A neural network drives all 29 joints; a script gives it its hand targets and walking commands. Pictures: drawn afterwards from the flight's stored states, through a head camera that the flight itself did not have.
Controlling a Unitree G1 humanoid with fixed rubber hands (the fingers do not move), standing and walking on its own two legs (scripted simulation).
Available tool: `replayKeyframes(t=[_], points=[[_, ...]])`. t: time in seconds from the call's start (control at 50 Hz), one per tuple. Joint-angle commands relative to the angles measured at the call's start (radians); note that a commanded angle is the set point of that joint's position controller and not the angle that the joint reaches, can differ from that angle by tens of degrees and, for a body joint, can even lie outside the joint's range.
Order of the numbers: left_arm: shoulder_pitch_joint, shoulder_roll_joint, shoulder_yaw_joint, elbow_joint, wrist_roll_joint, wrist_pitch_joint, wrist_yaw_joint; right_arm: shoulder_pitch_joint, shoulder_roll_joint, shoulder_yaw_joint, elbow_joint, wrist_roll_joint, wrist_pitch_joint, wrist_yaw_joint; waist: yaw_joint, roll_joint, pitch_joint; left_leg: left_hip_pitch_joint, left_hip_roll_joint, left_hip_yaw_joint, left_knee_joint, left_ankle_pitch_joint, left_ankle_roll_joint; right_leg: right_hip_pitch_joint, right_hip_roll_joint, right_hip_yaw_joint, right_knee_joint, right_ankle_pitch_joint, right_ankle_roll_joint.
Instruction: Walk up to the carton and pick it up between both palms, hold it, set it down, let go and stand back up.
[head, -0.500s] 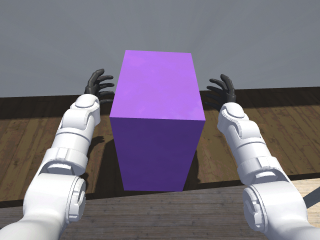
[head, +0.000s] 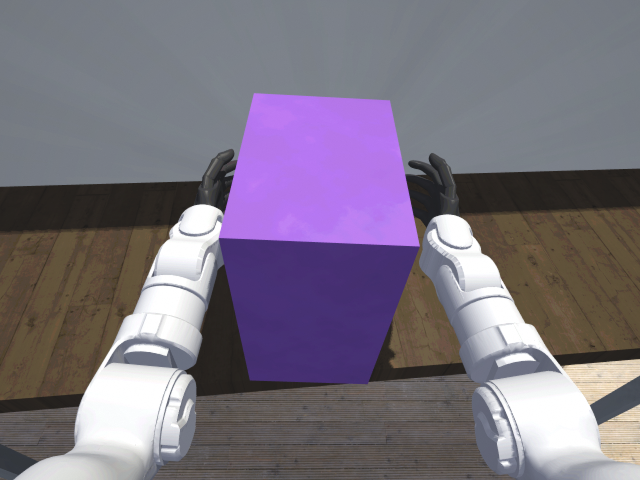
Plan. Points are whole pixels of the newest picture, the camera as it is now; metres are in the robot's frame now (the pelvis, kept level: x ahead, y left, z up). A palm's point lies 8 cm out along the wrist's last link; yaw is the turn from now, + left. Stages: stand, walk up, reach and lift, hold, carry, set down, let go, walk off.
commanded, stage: reach and lift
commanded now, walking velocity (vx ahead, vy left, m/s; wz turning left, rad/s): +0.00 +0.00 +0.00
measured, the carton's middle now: (315, 249) +0.39 +0.00 +0.09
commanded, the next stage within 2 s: none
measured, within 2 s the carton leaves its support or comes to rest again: leaves its support in 1.82 s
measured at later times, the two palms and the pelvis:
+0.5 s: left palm (214, 211) +0.42 +0.12 +0.12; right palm (419, 222) +0.40 -0.13 +0.12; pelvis -0.01 +0.00 +0.00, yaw +0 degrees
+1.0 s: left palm (212, 213) +0.41 +0.12 +0.13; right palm (421, 228) +0.39 -0.13 +0.13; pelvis +0.01 +0.01 +0.01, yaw +2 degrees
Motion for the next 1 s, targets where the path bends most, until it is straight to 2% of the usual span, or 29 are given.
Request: replayKeyframes(t=[0.0,0.06,0.1,0.18,0.2,0.26,0.3,0.34,0.38,0.4,0.44,0.52,0.54,0.58,0.6,0.62,0.64,0.68,0.7,0.72,0.76,0.78,0.8,0.82,0.84,0.9,0.94,0.96,0.98], points=[[-0.456,0.073,0.035,-0.24,0.036,-0.05,0.006,-0.435,-0.059,0.005,-0.205,-0.006,-0.056,-0.01,0.013,0.047,-0.503,0.217,-0.046,0.012,-0.004,0.276,-0.009,0.248,0.01,-0.021,0.035,0.407,0.077],[-0.454,0.052,0.032,-0.285,0.036,-0.052,0.007,-0.435,-0.037,0.001,-0.242,-0.015,-0.063,-0.015,0.006,0.041,-0.532,0.24,-0.05,0.012,0.007,0.297,-0.013,0.253,0.013,-0.026,0.031,0.433,0.082],[-0.455,0.03,0.033,-0.264,0.049,-0.044,0.006,-0.425,-0.021,-0.006,-0.23,-0.032,-0.062,-0.027,0.001,0.046,-0.511,0.227,-0.052,0.018,-0.004,0.265,-0.008,0.253,0.005,-0.021,0.03,0.427,0.083],[-0.461,0.004,0.03,-0.251,0.062,-0.031,0.012,-0.428,-0.013,-0.029,-0.21,-0.055,-0.059,-0.039,-0.01,0.047,-0.469,0.265,-0.043,0.014,-0.009,0.245,-0.009,0.194,0.013,-0.034,0.003,0.325,0.078],[-0.459,-0.002,0.041,-0.249,0.076,-0.029,0.018,-0.431,0.004,-0.032,-0.209,-0.065,-0.059,-0.039,0.002,0.051,-0.459,0.269,-0.041,0.012,-0.009,0.226,-0.01,0.186,0.014,-0.029,-0.001,0.295,0.078],[-0.464,-0.028,0.042,-0.229,0.084,-0.028,0.025,-0.436,0.024,-0.057,-0.211,-0.097,-0.065,-0.051,-0.016,0.035,-0.455,0.252,-0.039,0.014,-0.014,0.203,-0.007,0.184,0.016,-0.038,-0.004,0.27,0.079],[-0.474,-0.052,0.035,-0.222,0.094,-0.035,0.027,-0.452,0.042,-0.058,-0.215,-0.104,-0.064,-0.044,-0.002,0.049,-0.462,0.263,-0.034,0.015,-0.013,0.208,-0.01,0.166,0.013,-0.041,-0.011,0.246,0.074],[-0.487,-0.056,0.03,-0.228,0.094,-0.046,0.03,-0.449,0.051,-0.062,-0.209,-0.105,-0.071,-0.035,-0.008,0.065,-0.472,0.269,-0.033,0.014,-0.01,0.229,-0.012,0.166,0.011,-0.042,-0.012,0.256,0.068],[-0.515,-0.063,0.038,-0.197,0.107,-0.053,0.034,-0.471,0.063,-0.072,-0.177,-0.117,-0.069,-0.035,0.002,0.074,-0.448,0.257,-0.033,0.02,-0.018,0.188,-0.012,0.149,0.009,-0.037,-0.016,0.22,0.07],[-0.51,-0.069,0.045,-0.204,0.113,-0.055,0.032,-0.458,0.064,-0.085,-0.159,-0.13,-0.067,-0.033,-0.005,0.063,-0.435,0.253,-0.033,0.018,-0.024,0.184,-0.011,0.159,0.011,-0.04,-0.02,0.209,0.071],[-0.509,-0.096,0.048,-0.202,0.13,-0.067,0.032,-0.464,0.077,-0.084,-0.171,-0.14,-0.079,-0.026,0.004,0.068,-0.453,0.262,-0.029,0.019,-0.027,0.195,-0.01,0.171,0.008,-0.043,-0.018,0.222,0.073],[-0.505,-0.137,0.045,-0.237,0.144,-0.094,0.027,-0.46,0.097,-0.103,-0.191,-0.166,-0.106,-0.013,-0.004,0.076,-0.513,0.291,-0.031,0.023,-0.012,0.251,-0.021,0.191,0.013,-0.052,-0.017,0.272,0.068],[-0.519,-0.136,0.049,-0.205,0.146,-0.092,0.029,-0.467,0.099,-0.12,-0.175,-0.177,-0.109,-0.015,-0.01,0.081,-0.477,0.288,-0.03,0.023,-0.022,0.235,-0.023,0.182,0.011,-0.054,-0.022,0.251,0.07],[-0.494,-0.162,0.061,-0.198,0.176,-0.097,0.018,-0.447,0.13,-0.125,-0.155,-0.203,-0.115,-0.004,-0.003,0.076,-0.46,0.292,-0.031,0.03,-0.03,0.25,-0.019,0.204,0.006,-0.053,-0.028,0.266,0.068],[-0.503,-0.149,0.078,-0.187,0.191,-0.09,0.012,-0.438,0.118,-0.135,-0.147,-0.22,-0.113,-0.005,-0.006,0.05,-0.416,0.277,-0.035,0.031,-0.041,0.225,-0.014,0.217,0.007,-0.055,-0.028,0.26,0.076],[-0.525,-0.154,0.085,-0.177,0.193,-0.102,0.005,-0.463,0.133,-0.139,-0.153,-0.23,-0.118,0.005,-0.001,0.051,-0.411,0.265,-0.036,0.035,-0.048,0.194,-0.01,0.226,0.003,-0.053,-0.03,0.239,0.075],[-0.498,-0.181,0.089,-0.179,0.2,-0.106,0.001,-0.447,0.156,-0.147,-0.153,-0.248,-0.122,0.01,-0.011,0.032,-0.407,0.265,-0.036,0.037,-0.054,0.194,-0.008,0.242,0.003,-0.057,-0.032,0.247,0.074],[-0.478,-0.217,0.099,-0.166,0.239,-0.113,-0.011,-0.44,0.183,-0.171,-0.149,-0.281,-0.139,0.026,0.001,0.049,-0.417,0.274,-0.038,0.041,-0.065,0.185,-0.007,0.263,0.001,-0.061,-0.04,0.232,0.076],[-0.489,-0.257,0.089,-0.153,0.248,-0.117,-0.027,-0.447,0.216,-0.166,-0.149,-0.298,-0.147,0.041,-0.012,0.03,-0.396,0.279,-0.041,0.045,-0.069,0.192,-0.01,0.268,0.002,-0.067,-0.042,0.252,0.078],[-0.466,-0.274,0.103,-0.175,0.266,-0.122,-0.034,-0.431,0.245,-0.173,-0.16,-0.313,-0.153,0.046,-0.002,0.038,-0.411,0.282,-0.042,0.05,-0.074,0.221,-0.005,0.299,0.001,-0.06,-0.036,0.297,0.078],[-0.493,-0.401,0.098,-0.168,0.304,-0.127,-0.08,-0.454,0.368,-0.184,-0.149,-0.367,-0.17,0.084,-0.023,0.02,-0.408,0.29,-0.043,0.044,-0.083,0.238,-0.009,0.338,-0.002,-0.064,-0.038,0.331,0.08],[-0.459,-0.432,0.107,-0.171,0.34,-0.129,-0.101,-0.439,0.409,-0.185,-0.158,-0.4,-0.177,0.106,-0.014,0.024,-0.407,0.293,-0.045,0.05,-0.079,0.25,-0.009,0.367,-0.004,-0.067,-0.03,0.354,0.083],[-0.471,-0.524,0.096,-0.162,0.367,-0.134,-0.137,-0.435,0.501,-0.191,-0.141,-0.439,-0.185,0.138,-0.034,0.028,-0.406,0.298,-0.053,0.052,-0.085,0.251,-0.016,0.387,-0.008,-0.071,-0.028,0.388,0.083],[-0.46,-0.641,0.07,-0.201,0.383,-0.136,-0.168,-0.468,0.63,-0.154,-0.212,-0.46,-0.205,0.174,-0.028,0.021,-0.462,0.315,-0.058,0.05,-0.073,0.316,-0.02,0.446,0.003,-0.076,-0.011,0.468,0.086],[-0.47,-0.708,0.044,-0.188,0.393,-0.137,-0.199,-0.496,0.707,-0.104,-0.213,-0.449,-0.218,0.204,-0.038,0.023,-0.455,0.313,-0.06,0.045,-0.07,0.333,-0.023,0.481,-0.002,-0.077,-0.002,0.541,0.091],[-0.38,-0.71,0.033,-0.199,0.428,-0.121,-0.233,-0.438,0.697,-0.075,-0.198,-0.474,-0.237,0.244,-0.053,0.04,-0.411,0.268,-0.071,0.046,-0.084,0.331,-0.027,0.554,-0.006,-0.094,0.02,0.609,0.098],[-0.323,-0.688,0.034,-0.191,0.45,-0.092,-0.241,-0.43,0.664,-0.057,-0.197,-0.462,-0.239,0.255,-0.039,0.034,-0.325,0.262,-0.068,0.043,-0.098,0.315,-0.031,0.528,-0.005,-0.091,0.001,0.548,0.094],[-0.329,-0.692,0.027,-0.206,0.45,-0.085,-0.242,-0.424,0.665,-0.049,-0.204,-0.458,-0.241,0.259,-0.044,0.047,-0.308,0.285,-0.068,0.041,-0.101,0.308,-0.03,0.512,-0.009,-0.099,-0.005,0.523,0.093],[-0.318,-0.673,0.022,-0.188,0.449,-0.073,-0.245,-0.438,0.643,-0.045,-0.2,-0.449,-0.238,0.259,-0.04,0.029,-0.258,0.275,-0.065,0.035,-0.107,0.284,-0.026,0.481,-0.001,-0.095,-0.02,0.467,0.093]])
